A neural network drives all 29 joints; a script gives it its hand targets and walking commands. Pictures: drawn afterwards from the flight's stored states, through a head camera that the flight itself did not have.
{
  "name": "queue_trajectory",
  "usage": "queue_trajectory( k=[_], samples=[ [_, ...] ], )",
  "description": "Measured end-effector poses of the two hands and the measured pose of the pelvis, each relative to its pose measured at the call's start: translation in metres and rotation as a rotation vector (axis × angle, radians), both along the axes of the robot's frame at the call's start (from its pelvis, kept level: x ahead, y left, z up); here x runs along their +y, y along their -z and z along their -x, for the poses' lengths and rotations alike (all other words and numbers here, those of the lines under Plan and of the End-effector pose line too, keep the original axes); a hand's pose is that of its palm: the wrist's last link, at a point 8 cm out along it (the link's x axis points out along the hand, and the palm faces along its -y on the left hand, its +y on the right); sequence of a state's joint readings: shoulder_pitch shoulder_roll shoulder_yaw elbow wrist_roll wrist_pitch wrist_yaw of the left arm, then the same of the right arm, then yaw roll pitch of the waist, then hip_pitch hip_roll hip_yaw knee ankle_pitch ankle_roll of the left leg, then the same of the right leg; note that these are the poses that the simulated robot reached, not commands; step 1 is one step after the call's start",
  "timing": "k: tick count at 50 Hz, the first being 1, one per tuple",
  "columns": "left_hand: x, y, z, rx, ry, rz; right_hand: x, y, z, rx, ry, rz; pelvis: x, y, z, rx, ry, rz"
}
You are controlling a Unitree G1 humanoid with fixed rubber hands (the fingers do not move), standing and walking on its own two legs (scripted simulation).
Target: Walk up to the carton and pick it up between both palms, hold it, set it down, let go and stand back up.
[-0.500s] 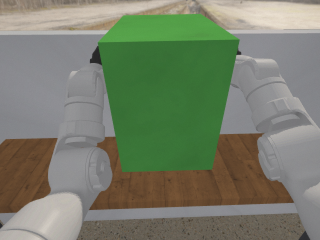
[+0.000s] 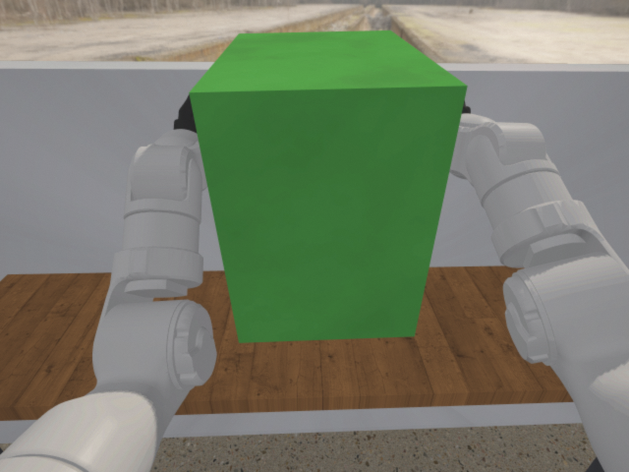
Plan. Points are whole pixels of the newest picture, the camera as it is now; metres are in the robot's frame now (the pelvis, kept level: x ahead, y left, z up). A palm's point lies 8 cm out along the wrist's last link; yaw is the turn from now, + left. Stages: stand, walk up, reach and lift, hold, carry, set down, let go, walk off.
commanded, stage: hold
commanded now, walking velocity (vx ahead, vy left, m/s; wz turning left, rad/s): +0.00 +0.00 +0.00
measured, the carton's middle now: (320, 174) +0.39 +0.00 +0.28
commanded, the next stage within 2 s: none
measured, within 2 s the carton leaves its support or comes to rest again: neither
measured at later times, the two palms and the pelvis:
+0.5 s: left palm (187, 141) +0.36 +0.16 +0.33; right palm (456, 131) +0.36 -0.15 +0.35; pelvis +0.00 +0.00 +0.00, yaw +0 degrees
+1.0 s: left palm (191, 153) +0.37 +0.16 +0.32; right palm (452, 140) +0.36 -0.15 +0.33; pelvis -0.01 +0.00 +0.00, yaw +0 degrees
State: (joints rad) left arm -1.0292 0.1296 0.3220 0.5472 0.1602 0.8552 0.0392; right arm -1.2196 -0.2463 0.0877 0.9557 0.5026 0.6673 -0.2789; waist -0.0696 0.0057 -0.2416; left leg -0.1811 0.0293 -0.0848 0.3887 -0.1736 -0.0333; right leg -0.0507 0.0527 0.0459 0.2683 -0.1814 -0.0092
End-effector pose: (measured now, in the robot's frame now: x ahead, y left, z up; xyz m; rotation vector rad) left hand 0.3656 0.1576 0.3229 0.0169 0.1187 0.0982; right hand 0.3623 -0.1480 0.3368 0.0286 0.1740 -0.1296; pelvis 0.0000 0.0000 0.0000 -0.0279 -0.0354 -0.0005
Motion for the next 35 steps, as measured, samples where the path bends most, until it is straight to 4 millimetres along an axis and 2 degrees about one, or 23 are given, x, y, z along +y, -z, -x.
queue_trajectory(
  k=[14,27,35],
  samples=[
    [-0.003,-0.001,0.007,0.011,-0.003,0.006,-0.003,-0.002,0.006,0.012,0.000,-0.009,-0.003,0.000,0.004,-0.006,-0.005,-0.001],
    [0.000,-0.013,0.008,-0.014,-0.004,0.010,0.000,-0.010,0.007,-0.012,-0.005,0.001,-0.002,0.000,0.005,-0.006,-0.001,-0.001],
    [0.002,-0.003,0.006,0.022,0.006,0.016,0.001,-0.003,0.008,0.024,0.005,0.009,-0.001,0.000,0.006,-0.009,0.005,-0.001]
  ],
)
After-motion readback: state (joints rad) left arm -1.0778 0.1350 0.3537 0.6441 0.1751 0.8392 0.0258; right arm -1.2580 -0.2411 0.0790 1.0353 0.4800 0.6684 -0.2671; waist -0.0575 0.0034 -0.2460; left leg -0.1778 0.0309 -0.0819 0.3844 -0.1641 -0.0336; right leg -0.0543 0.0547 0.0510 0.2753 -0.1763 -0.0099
